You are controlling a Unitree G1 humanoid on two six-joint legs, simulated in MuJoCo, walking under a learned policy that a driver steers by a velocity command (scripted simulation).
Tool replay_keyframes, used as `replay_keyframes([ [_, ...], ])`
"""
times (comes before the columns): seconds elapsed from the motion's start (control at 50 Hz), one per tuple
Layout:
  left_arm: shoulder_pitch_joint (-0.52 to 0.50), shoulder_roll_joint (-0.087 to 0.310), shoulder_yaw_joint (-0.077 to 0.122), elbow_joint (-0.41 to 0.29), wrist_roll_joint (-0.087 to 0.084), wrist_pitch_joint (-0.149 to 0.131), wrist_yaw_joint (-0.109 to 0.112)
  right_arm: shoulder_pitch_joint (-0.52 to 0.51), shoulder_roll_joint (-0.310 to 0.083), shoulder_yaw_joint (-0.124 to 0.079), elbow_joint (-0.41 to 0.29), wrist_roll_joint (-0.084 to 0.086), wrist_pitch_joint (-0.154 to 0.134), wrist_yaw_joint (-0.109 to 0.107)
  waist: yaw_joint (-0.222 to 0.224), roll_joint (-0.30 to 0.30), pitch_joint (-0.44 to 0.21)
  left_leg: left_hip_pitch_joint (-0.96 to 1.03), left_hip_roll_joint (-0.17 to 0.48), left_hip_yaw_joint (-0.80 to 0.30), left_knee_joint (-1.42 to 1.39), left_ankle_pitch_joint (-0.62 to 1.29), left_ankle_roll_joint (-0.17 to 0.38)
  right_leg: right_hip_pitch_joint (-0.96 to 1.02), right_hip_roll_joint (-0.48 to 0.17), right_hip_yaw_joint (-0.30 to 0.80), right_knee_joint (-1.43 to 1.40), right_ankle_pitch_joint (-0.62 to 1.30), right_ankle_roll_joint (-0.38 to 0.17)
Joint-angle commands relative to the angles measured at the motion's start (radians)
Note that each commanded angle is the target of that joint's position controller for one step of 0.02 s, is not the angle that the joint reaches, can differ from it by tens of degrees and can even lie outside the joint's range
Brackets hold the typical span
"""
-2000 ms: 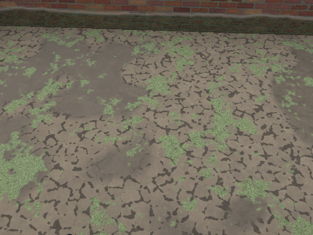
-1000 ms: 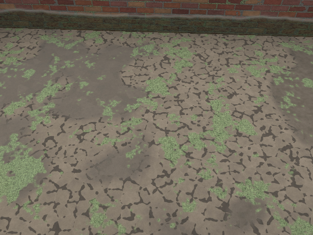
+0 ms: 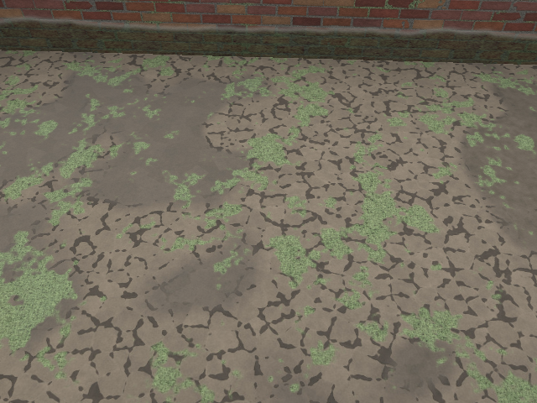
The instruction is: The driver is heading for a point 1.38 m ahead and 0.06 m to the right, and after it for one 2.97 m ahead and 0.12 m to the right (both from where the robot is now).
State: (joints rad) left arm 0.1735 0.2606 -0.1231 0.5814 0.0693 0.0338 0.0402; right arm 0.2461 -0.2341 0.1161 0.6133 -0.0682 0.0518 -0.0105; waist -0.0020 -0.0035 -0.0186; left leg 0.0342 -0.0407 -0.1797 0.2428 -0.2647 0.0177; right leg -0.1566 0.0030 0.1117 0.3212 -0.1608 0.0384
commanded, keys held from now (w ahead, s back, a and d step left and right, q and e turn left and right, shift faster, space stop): w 1.00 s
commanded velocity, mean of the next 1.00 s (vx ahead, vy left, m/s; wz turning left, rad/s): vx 0.50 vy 0.00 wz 0.00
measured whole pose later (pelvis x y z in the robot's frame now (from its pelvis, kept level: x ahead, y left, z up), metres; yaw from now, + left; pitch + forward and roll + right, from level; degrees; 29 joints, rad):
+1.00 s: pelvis +0.00 +0.00 +0.00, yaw +0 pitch +0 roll +0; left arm 0.18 0.26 -0.12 0.59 0.07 0.04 0.04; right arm 0.26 -0.23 0.11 0.62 -0.07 0.05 -0.01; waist 0.00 0.00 -0.02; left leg 0.04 -0.04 -0.17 0.24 -0.26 0.02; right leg -0.15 0.01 0.13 0.32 -0.16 0.04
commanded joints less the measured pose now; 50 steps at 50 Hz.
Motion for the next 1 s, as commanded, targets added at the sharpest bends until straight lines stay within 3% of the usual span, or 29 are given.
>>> replay_keyframes([
  [0.02, -0.092, 0.089, 0.025, -0.104, 0.001, -0.013, 0.001, -0.042, -0.070, -0.023, -0.096, -0.008, -0.015, 0.001, -0.015, -0.009, 0.011, -0.207, 0.045, -0.020, -0.039, 0.330, -0.019, 0.160, -0.026, 0.053, 0.013, 0.292, -0.043],
  [0.06, -0.085, 0.076, 0.021, -0.107, 0.010, -0.011, 0.000, -0.023, -0.080, -0.024, -0.090, -0.014, -0.017, 0.004, -0.015, -0.001, -0.041, -0.189, 0.047, -0.019, -0.026, 0.372, -0.020, 0.194, -0.028, 0.054, 0.025, 0.337, -0.048],
  [0.08, -0.036, 0.094, 0.032, -0.078, 0.004, -0.014, 0.003, -0.012, -0.111, -0.032, -0.065, -0.001, -0.014, -0.002, 0.010, 0.029, -0.074, -0.190, 0.041, -0.026, -0.040, 0.312, -0.019, 0.238, -0.021, 0.043, 0.025, 0.248, -0.040],
  [0.14, -0.039, 0.105, 0.035, -0.072, -0.003, -0.016, 0.006, -0.025, -0.099, -0.030, -0.067, 0.004, -0.011, -0.006, 0.009, 0.020, -0.020, -0.209, 0.041, -0.028, -0.059, 0.268, -0.017, 0.207, -0.021, 0.042, 0.013, 0.199, -0.036],
  [0.16, -0.091, 0.088, 0.025, -0.103, 0.001, -0.013, 0.001, -0.039, -0.070, -0.023, -0.094, -0.008, -0.015, 0.001, -0.015, -0.009, 0.012, -0.205, 0.045, -0.019, -0.040, 0.330, -0.019, 0.159, -0.025, 0.055, 0.012, 0.293, -0.043],
  [0.2, -0.085, 0.075, 0.021, -0.106, 0.010, -0.011, 0.000, -0.021, -0.080, -0.025, -0.089, -0.014, -0.017, 0.004, -0.015, -0.001, -0.040, -0.187, 0.047, -0.018, -0.027, 0.371, -0.021, 0.192, -0.027, 0.056, 0.024, 0.338, -0.048],
  [0.22, -0.036, 0.094, 0.032, -0.077, 0.004, -0.014, 0.004, -0.010, -0.111, -0.033, -0.063, -0.001, -0.014, -0.002, 0.009, 0.029, -0.073, -0.188, 0.041, -0.025, -0.041, 0.312, -0.019, 0.237, -0.021, 0.044, 0.024, 0.249, -0.040],
  [0.28, -0.038, 0.105, 0.035, -0.072, -0.003, -0.016, 0.006, -0.023, -0.099, -0.030, -0.066, 0.004, -0.011, -0.006, 0.009, 0.020, -0.020, -0.207, 0.042, -0.026, -0.060, 0.267, -0.018, 0.206, -0.020, 0.044, 0.012, 0.200, -0.036],
  [0.3, -0.091, 0.088, 0.025, -0.102, 0.001, -0.013, 0.002, -0.037, -0.070, -0.023, -0.093, -0.008, -0.015, 0.001, -0.015, -0.009, 0.012, -0.203, 0.045, -0.017, -0.041, 0.329, -0.020, 0.157, -0.024, 0.056, 0.012, 0.294, -0.043],
  [0.34, -0.084, 0.075, 0.021, -0.105, 0.009, -0.011, 0.000, -0.019, -0.080, -0.025, -0.088, -0.014, -0.018, 0.004, -0.015, -0.001, -0.040, -0.185, 0.048, -0.016, -0.028, 0.370, -0.021, 0.191, -0.026, 0.057, 0.023, 0.338, -0.047],
  [0.36, -0.036, 0.093, 0.032, -0.076, 0.004, -0.014, 0.004, -0.008, -0.112, -0.033, -0.062, -0.001, -0.015, -0.002, 0.009, 0.028, -0.072, -0.186, 0.041, -0.023, -0.042, 0.311, -0.020, 0.236, -0.020, 0.046, 0.023, 0.249, -0.040],
  [0.44, -0.040, 0.103, 0.035, -0.070, -0.004, -0.016, 0.006, -0.020, -0.100, -0.031, -0.064, 0.005, -0.010, -0.007, 0.008, 0.017, -0.012, -0.204, 0.040, -0.023, -0.060, 0.265, -0.019, 0.197, -0.019, 0.046, 0.011, 0.206, -0.037],
  [0.46, -0.091, 0.085, 0.024, -0.100, 0.001, -0.014, 0.001, -0.034, -0.070, -0.024, -0.091, -0.008, -0.013, 0.000, -0.016, -0.012, 0.014, -0.199, 0.044, -0.014, -0.041, 0.330, -0.020, 0.153, -0.022, 0.057, 0.011, 0.300, -0.043],
  [0.5, -0.084, 0.074, 0.021, -0.104, 0.009, -0.012, 0.000, -0.015, -0.080, -0.026, -0.086, -0.014, -0.016, 0.004, -0.016, -0.002, -0.040, -0.181, 0.047, -0.014, -0.028, 0.373, -0.022, 0.189, -0.025, 0.059, 0.023, 0.343, -0.048],
  [0.52, -0.035, 0.093, 0.032, -0.074, 0.004, -0.014, 0.004, -0.005, -0.111, -0.033, -0.061, -0.001, -0.014, -0.003, 0.008, 0.028, -0.073, -0.182, 0.041, -0.021, -0.041, 0.314, -0.020, 0.234, -0.019, 0.047, 0.023, 0.254, -0.040],
  [0.58, -0.037, 0.104, 0.035, -0.069, -0.004, -0.016, 0.006, -0.018, -0.100, -0.031, -0.063, 0.004, -0.011, -0.007, 0.008, 0.020, -0.020, -0.202, 0.042, -0.023, -0.060, 0.270, -0.019, 0.203, -0.018, 0.047, 0.011, 0.206, -0.036],
  [0.6, -0.089, 0.087, 0.024, -0.100, 0.000, -0.013, 0.002, -0.032, -0.071, -0.024, -0.091, -0.008, -0.014, 0.000, -0.016, -0.009, 0.012, -0.198, 0.045, -0.014, -0.042, 0.332, -0.021, 0.155, -0.022, 0.059, 0.011, 0.299, -0.043],
  [0.64, -0.082, 0.075, 0.020, -0.103, 0.009, -0.011, 0.001, -0.014, -0.081, -0.025, -0.086, -0.014, -0.018, 0.004, -0.016, -0.001, -0.040, -0.181, 0.048, -0.013, -0.029, 0.372, -0.022, 0.189, -0.024, 0.061, 0.022, 0.343, -0.047],
  [0.66, -0.034, 0.094, 0.031, -0.074, 0.004, -0.013, 0.004, -0.003, -0.112, -0.033, -0.060, -0.001, -0.015, -0.003, 0.008, 0.029, -0.072, -0.182, 0.041, -0.020, -0.043, 0.312, -0.021, 0.233, -0.018, 0.049, 0.022, 0.253, -0.040],
  [0.74, -0.038, 0.103, 0.035, -0.068, -0.004, -0.016, 0.006, -0.016, -0.100, -0.032, -0.061, 0.005, -0.010, -0.007, 0.007, 0.017, -0.012, -0.200, 0.041, -0.020, -0.061, 0.266, -0.020, 0.195, -0.017, 0.049, 0.009, 0.209, -0.037],
  [0.76, -0.090, 0.084, 0.024, -0.098, 0.001, -0.014, 0.002, -0.029, -0.071, -0.025, -0.089, -0.008, -0.013, -0.001, -0.017, -0.011, 0.015, -0.195, 0.044, -0.011, -0.042, 0.331, -0.021, 0.151, -0.020, 0.061, 0.009, 0.302, -0.043],
  [0.8, -0.083, 0.073, 0.020, -0.102, 0.008, -0.011, 0.000, -0.011, -0.080, -0.026, -0.084, -0.014, -0.017, 0.003, -0.016, -0.002, -0.039, -0.177, 0.048, -0.011, -0.029, 0.372, -0.023, 0.187, -0.023, 0.062, 0.022, 0.345, -0.048],
  [0.82, -0.034, 0.092, 0.032, -0.073, 0.003, -0.014, 0.004, -0.001, -0.112, -0.034, -0.059, -0.001, -0.014, -0.003, 0.007, 0.027, -0.072, -0.179, 0.041, -0.018, -0.043, 0.313, -0.021, 0.231, -0.017, 0.051, 0.022, 0.256, -0.040],
  [0.88, -0.036, 0.103, 0.035, -0.068, -0.004, -0.015, 0.007, -0.014, -0.100, -0.032, -0.061, 0.004, -0.011, -0.007, 0.007, 0.020, -0.019, -0.199, 0.042, -0.019, -0.062, 0.269, -0.020, 0.201, -0.017, 0.051, 0.010, 0.207, -0.036],
  [0.9, -0.089, 0.086, 0.024, -0.099, 0.000, -0.013, 0.003, -0.028, -0.071, -0.025, -0.089, -0.008, -0.015, 0.000, -0.016, -0.009, 0.012, -0.195, 0.045, -0.011, -0.043, 0.330, -0.022, 0.153, -0.020, 0.063, 0.010, 0.301, -0.042],
  [0.92, -0.087, 0.075, 0.021, -0.100, 0.007, -0.011, 0.002, -0.017, -0.075, -0.025, -0.084, -0.014, -0.016, 0.002, -0.016, -0.007, -0.021, -0.179, 0.047, -0.011, -0.034, 0.353, -0.023, 0.170, -0.022, 0.064, 0.015, 0.330, -0.046],
  [0.94, -0.034, 0.091, 0.031, -0.071, 0.004, -0.014, 0.005, 0.001, -0.110, -0.034, -0.057, 0.000, -0.013, -0.004, 0.007, 0.022, -0.060, -0.179, 0.042, -0.017, -0.047, 0.303, -0.021, 0.222, -0.017, 0.052, 0.018, 0.251, -0.040],
  [0.98, -0.036, 0.101, 0.034, -0.068, -0.004, -0.016, 0.006, -0.010, -0.102, -0.033, -0.061, 0.003, -0.011, -0.007, 0.007, 0.022, -0.032, -0.193, 0.042, -0.018, -0.057, 0.279, -0.021, 0.207, -0.015, 0.051, 0.013, 0.216, -0.036],
  [1.0, -0.087, 0.085, 0.024, -0.098, 0.000, -0.013, 0.002, -0.025, -0.071, -0.025, -0.087, -0.009, -0.014, 0.000, -0.016, -0.007, 0.003, -0.191, 0.047, -0.011, -0.043, 0.335, -0.022, 0.159, -0.020, 0.063, 0.011, 0.300, -0.043],
])
Velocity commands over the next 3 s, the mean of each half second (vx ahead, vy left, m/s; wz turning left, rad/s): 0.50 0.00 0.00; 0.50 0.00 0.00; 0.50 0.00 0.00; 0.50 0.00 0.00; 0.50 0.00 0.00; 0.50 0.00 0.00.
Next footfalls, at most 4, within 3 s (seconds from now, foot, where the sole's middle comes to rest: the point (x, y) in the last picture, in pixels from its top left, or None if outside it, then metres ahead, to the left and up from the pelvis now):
none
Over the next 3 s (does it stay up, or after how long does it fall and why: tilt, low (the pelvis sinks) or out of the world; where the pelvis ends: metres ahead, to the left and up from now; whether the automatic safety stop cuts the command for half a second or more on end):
stays up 0.00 0.00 0.00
